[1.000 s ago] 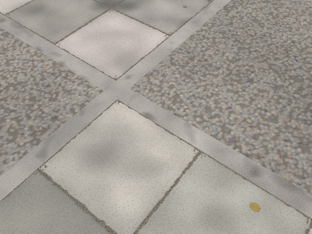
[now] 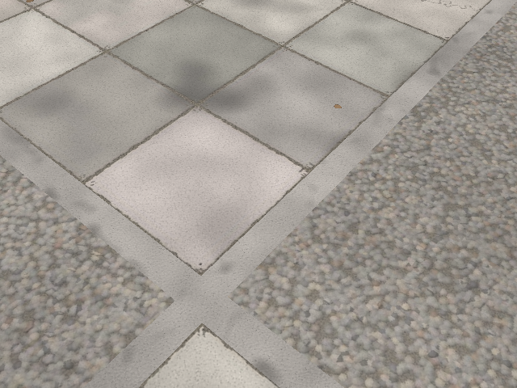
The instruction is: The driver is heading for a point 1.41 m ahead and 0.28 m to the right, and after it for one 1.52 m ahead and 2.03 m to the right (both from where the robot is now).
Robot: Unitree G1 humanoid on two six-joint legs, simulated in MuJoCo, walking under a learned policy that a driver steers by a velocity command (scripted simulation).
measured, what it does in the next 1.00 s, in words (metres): walks ahead: right foot, then left foot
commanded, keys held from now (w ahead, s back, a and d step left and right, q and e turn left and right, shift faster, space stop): w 1.00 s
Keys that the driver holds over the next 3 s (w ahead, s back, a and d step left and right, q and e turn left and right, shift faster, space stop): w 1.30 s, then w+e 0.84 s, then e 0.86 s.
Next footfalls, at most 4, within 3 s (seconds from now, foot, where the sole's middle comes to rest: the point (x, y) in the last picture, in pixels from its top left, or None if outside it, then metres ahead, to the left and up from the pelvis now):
0.22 right None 0.29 -0.11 -0.78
0.78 left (230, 351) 0.60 0.06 -0.78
1.36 right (288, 254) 0.90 -0.11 -0.78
1.90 left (242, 177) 1.22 0.03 -0.78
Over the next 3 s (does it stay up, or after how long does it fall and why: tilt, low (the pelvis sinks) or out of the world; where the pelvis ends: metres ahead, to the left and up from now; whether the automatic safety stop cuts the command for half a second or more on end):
stays up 1.33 -0.13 -0.01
